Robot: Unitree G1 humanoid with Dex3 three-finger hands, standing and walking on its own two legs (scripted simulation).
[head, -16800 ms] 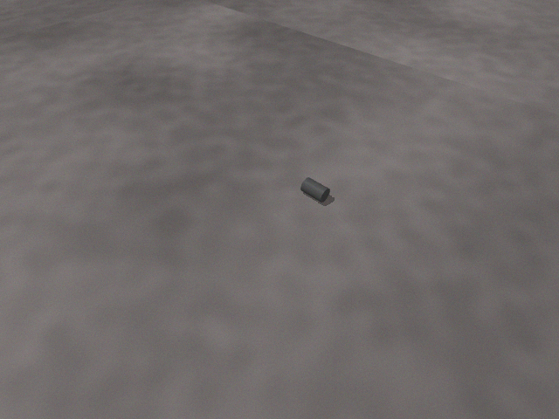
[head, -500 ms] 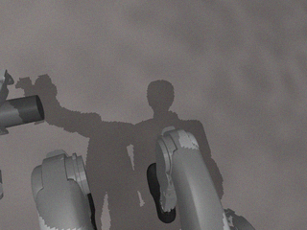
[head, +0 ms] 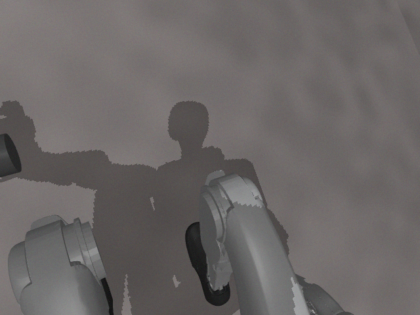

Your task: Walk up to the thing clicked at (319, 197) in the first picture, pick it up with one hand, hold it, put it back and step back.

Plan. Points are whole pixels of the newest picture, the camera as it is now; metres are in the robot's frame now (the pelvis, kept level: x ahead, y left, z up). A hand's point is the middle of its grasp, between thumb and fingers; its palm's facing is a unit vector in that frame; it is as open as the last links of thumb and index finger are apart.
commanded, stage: rest palm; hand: left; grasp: from above
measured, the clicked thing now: out of the picture +0.44 +0.33 -0.26
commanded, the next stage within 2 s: close in 0.22 s
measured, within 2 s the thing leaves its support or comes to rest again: neither
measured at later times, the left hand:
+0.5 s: hand out of the picture +0.42 +0.33 -0.23, palm faces -0.43 -0.13 -0.89, open 13.5 cm
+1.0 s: hand out of the picture +0.42 +0.33 -0.24, palm faces -0.46 -0.16 -0.88, open 11.4 cm
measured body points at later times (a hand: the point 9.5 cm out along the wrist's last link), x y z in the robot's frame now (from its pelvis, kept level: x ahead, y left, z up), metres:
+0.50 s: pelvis +0.00 +0.00 +0.00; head +0.25 +0.12 +0.35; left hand +0.44 +0.33 -0.18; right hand +0.06 -0.26 -0.07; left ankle +0.06 +0.13 -0.27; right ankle +0.10 -0.12 -0.27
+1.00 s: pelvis +0.00 +0.00 +0.00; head +0.26 +0.12 +0.34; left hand +0.44 +0.34 -0.19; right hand +0.05 -0.26 -0.07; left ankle +0.06 +0.13 -0.27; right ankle +0.10 -0.12 -0.27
